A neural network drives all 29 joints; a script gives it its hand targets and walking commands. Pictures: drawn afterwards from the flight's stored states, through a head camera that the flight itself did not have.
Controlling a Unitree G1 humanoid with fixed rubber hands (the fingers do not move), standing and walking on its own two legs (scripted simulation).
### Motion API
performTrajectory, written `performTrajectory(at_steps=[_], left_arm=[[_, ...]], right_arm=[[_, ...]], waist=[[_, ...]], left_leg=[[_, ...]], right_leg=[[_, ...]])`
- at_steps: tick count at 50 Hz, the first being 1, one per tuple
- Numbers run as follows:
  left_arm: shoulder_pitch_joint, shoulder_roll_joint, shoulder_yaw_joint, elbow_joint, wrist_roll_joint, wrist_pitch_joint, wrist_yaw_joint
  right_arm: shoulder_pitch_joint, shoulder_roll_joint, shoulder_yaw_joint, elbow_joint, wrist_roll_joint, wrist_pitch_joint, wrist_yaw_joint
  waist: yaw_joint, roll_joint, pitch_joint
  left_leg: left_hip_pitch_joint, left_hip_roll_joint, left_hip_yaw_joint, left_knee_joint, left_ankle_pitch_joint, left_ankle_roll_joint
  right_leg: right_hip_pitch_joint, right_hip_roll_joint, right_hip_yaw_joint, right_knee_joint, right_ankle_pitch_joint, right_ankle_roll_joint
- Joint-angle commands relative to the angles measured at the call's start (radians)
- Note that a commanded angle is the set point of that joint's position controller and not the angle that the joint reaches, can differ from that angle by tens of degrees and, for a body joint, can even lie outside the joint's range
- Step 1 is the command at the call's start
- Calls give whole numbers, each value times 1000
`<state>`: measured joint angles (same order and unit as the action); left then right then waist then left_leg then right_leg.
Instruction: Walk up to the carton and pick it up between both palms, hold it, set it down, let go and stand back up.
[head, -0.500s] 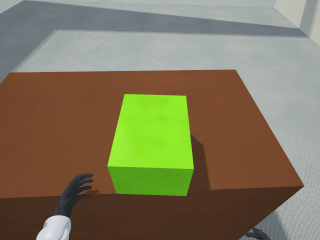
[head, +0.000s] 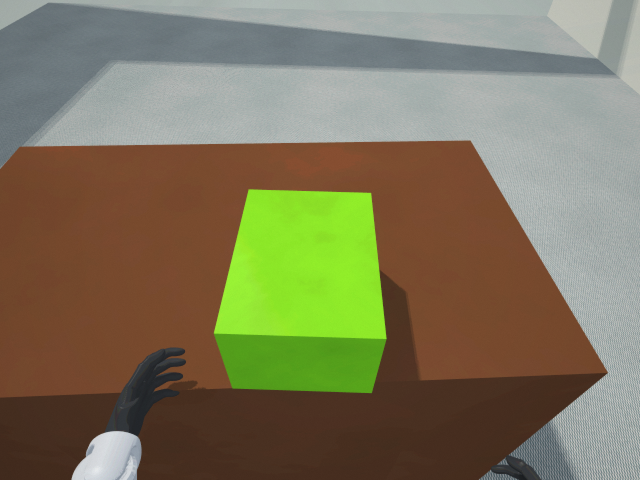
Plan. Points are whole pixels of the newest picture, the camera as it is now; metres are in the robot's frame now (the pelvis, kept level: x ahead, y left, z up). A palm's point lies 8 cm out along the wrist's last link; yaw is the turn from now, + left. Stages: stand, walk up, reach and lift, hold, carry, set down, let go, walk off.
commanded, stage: stand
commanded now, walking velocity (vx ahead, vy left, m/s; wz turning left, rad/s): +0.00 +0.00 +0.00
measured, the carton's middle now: (306, 284) +0.41 +0.02 +0.00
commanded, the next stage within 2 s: none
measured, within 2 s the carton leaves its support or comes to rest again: neither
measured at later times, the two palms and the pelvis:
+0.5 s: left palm (131, 416) +0.22 +0.23 -0.01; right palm out of the picture +0.11 -0.27 -0.09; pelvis +0.00 +0.00 +0.00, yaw +0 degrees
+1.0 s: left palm (130, 416) +0.22 +0.23 -0.01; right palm out of the picture +0.11 -0.27 -0.09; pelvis +0.00 +0.00 +0.00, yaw +0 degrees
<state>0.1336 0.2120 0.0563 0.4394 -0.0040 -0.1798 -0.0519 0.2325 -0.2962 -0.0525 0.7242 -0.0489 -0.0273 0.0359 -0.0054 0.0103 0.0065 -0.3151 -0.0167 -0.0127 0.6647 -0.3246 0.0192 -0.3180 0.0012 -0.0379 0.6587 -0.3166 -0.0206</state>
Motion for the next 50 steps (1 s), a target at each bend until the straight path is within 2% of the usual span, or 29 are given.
performTrajectory(at_steps=[1, 2, 5, 8, 9, 11, 13, 14, 15, 18, 19, 24, 25, 26, 30, 31, 32, 34, 35, 37, 39, 40, 41, 42, 43, 44, 47, 48, 50], left_arm=[[-38, 329, 60, 90, 35, 90, 77], [-38, 313, 50, 80, 37, 86, 79], [-33, 322, 58, 91, 34, 89, 74], [-35, 324, 54, 93, 37, 88, 78], [-40, 334, 56, 89, 34, 88, 81], [-47, 326, 51, 86, 32, 83, 76], [-36, 341, 57, 99, 33, 84, 80], [-23, 314, 56, 95, 34, 77, 75], [-47, 324, 52, 89, 39, 80, 75], [-29, 309, 51, 104, 31, 89, 80], [-10, 343, 52, 111, 34, 86, 78], [-31, 342, 59, 104, 36, 93, 79], [-44, 311, 54, 98, 27, 90, 76], [-30, 301, 43, 109, 36, 88, 75], [-25, 320, 51, 112, 31, 85, 77], [-34, 328, 53, 106, 28, 89, 76], [-70, 317, 44, 100, 30, 87, 74], [-45, 317, 48, 107, 28, 94, 73], [-46, 308, 49, 114, 30, 93, 70], [-13, 328, 50, 119, 31, 83, 71], [-55, 326, 49, 100, 38, 87, 67], [-45, 329, 65, 104, 41, 91, 68], [-67, 326, 56, 93, 38, 89, 70], [-67, 339, 60, 104, 33, 91, 76], [-47, 346, 59, 116, 36, 88, 79], [-27, 341, 63, 116, 33, 89, 76], [-61, 333, 50, 100, 35, 90, 73], [-60, 313, 47, 113, 35, 94, 77], [-67, 325, 48, 109, 33, 90, 73]], right_arm=[[-88, -221, -56, -82, 13, -41, -9], [-75, -250, -63, -66, 12, -38, -11], [-106, -229, -60, -79, 19, -38, -6], [-86, -239, -58, -65, 16, -41, -12], [-79, -225, -56, -65, 22, -37, -12], [-95, -229, -55, -64, 21, -32, -12], [-93, -204, -56, -75, 24, -38, -8], [-88, -229, -62, -70, 17, -43, -12], [-93, -239, -64, -78, 21, -45, -13], [-106, -222, -55, -69, 18, -35, -7], [-97, -211, -54, -75, 23, -31, -4], [-70, -223, -54, -58, 23, -40, -6], [-89, -247, -61, -51, 19, -39, -15], [-95, -246, -60, -61, 26, -38, -8], [-99, -224, -60, -56, 19, -45, -8], [-79, -225, -56, -52, 26, -42, -15], [-102, -227, -50, -44, 19, -36, -10], [-80, -254, -64, -48, 25, -41, -13], [-119, -248, -56, -50, 15, -42, -10], [-110, -244, -59, -42, 14, -31, -13], [-86, -229, -56, -44, 30, -43, -5], [-79, -249, -67, -33, 20, -41, -4], [-65, -227, -62, -40, 30, -39, -5], [-92, -228, -53, -28, 17, -38, 0], [-107, -231, -63, -32, 25, -34, -4], [-85, -212, -52, -30, 26, -38, -8], [-96, -231, -62, -36, 36, -32, -13], [-96, -230, -56, -33, 23, -38, -9], [-76, -242, -64, -10, 27, -36, -11]], waist=[[8, -110, 32], [14, -95, -10], [15, -169, 8], [0, -93, 20], [0, -146, 66], [11, -120, 21], [-1, -180, -13], [8, -135, 9], [-2, -139, 9], [18, -117, -10], [6, -163, 46], [5, -131, 26], [12, -92, 87], [10, -145, 7], [12, -120, -4], [-1, -159, 47], [5, -127, 31], [-2, -147, 20], [20, -96, 28], [27, -114, 24], [2, -183, 11], [18, -171, -2], [-15, -191, 26], [9, -121, 52], [-7, -121, 38], [9, -131, -7], [-5, -202, 29], [3, -160, 22], [3, -147, 10]], left_leg=[[-41, 87, -128, -168, 6, 60], [-58, 96, -146, -184, 41, 69], [-29, 102, -138, -171, 27, 66], [-23, 89, -127, -175, 9, 57], [-58, 99, -133, -180, -1, 64], [-51, 81, -122, -180, 1, 56], [-14, 91, -123, -171, 41, 63], [-21, 92, -124, -167, 71, 63], [-27, 87, -122, -161, 61, 65], [-41, 96, -123, -165, 37, 68], [-46, 89, -125, -168, 46, 62], [-32, 87, -120, -178, 39, 53], [-86, 90, -150, -186, 26, 71], [-54, 100, -147, -192, 8, 68], [-26, 85, -125, -178, 37, 65], [-37, 87, -116, -198, 50, 49], [-36, 92, -132, -196, 45, 64], [-34, 99, -143, -205, 40, 66], [-64, 101, -142, -206, 18, 67], [-87, 89, -133, -208, -2, 70], [-33, 76, -115, -184, 16, 45], [-6, 68, -99, -170, 33, 39], [9, 80, -98, -177, 63, 37], [-17, 79, -108, -185, 58, 47], [-16, 88, -121, -182, 80, 57], [11, 92, -104, -182, 82, 48], [-8, 86, -103, -187, 59, 49], [-3, 85, -114, -193, 59, 47], [6, 94, -115, -206, 57, 46]], right_leg=[[-23, -154, 191, -231, -121, -51], [41, -138, 155, -197, -49, -44], [-6, -119, 156, -232, -77, -49], [-18, -129, 177, -235, -111, -44], [-23, -122, 162, -250, -124, -44], [-14, -139, 179, -251, -150, -48], [11, -135, 173, -250, -99, -36], [7, -142, 167, -257, -77, -39], [16, -133, 176, -237, -43, -52], [51, -129, 147, -210, -26, -40], [7, -123, 151, -215, 5, -43], [1, -125, 167, -250, -90, -46], [-7, -127, 172, -235, -79, -50], [40, -120, 161, -229, -70, -51], [32, -143, 174, -262, -96, -40], [2, -137, 169, -275, -104, -43], [0, -136, 173, -247, -90, -46], [22, -105, 140, -236, -61, -41], [47, -115, 143, -214, -48, -39], [61, -124, 154, -237, -85, -43], [32, -129, 175, -267, -145, -47], [10, -140, 169, -286, -159, -38], [-22, -144, 177, -299, -135, -41], [-9, -151, 177, -289, -127, -24], [13, -135, 166, -279, -97, -30], [20, -147, 169, -282, -51, -26], [-6, -126, 156, -289, -109, -36], [17, -144, 165, -281, -101, -30], [-2, -137, 159, -289, -107, -37]])
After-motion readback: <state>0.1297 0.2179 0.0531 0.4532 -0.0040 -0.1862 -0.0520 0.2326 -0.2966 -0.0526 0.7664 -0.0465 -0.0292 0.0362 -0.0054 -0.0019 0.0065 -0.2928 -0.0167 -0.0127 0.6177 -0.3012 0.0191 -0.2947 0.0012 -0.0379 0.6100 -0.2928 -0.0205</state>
